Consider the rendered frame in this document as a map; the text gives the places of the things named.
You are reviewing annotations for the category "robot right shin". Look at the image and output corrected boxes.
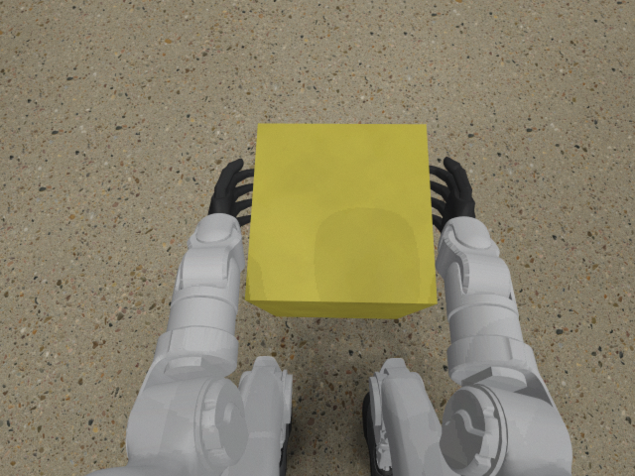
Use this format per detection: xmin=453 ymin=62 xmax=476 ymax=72
xmin=373 ymin=358 xmax=424 ymax=469

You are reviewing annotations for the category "carton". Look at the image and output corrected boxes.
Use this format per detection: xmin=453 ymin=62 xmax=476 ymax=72
xmin=245 ymin=123 xmax=438 ymax=319

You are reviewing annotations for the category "robot left forearm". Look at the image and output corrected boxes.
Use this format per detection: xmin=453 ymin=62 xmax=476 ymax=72
xmin=126 ymin=213 xmax=245 ymax=456

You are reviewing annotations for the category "robot right forearm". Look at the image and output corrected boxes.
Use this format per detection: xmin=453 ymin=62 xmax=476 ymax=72
xmin=435 ymin=216 xmax=572 ymax=450

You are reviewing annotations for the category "robot right foot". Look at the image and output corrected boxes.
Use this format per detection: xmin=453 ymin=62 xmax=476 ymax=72
xmin=362 ymin=392 xmax=393 ymax=476

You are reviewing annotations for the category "left robot hand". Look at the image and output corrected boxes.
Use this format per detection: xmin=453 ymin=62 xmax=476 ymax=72
xmin=207 ymin=159 xmax=254 ymax=227

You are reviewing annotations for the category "left robot upper arm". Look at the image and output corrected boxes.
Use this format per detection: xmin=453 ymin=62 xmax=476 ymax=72
xmin=85 ymin=375 xmax=249 ymax=476

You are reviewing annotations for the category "right robot upper arm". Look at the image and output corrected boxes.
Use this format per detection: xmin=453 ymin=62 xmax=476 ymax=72
xmin=440 ymin=384 xmax=572 ymax=476

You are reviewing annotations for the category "right robot hand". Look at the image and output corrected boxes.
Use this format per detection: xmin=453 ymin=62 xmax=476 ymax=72
xmin=429 ymin=157 xmax=476 ymax=234

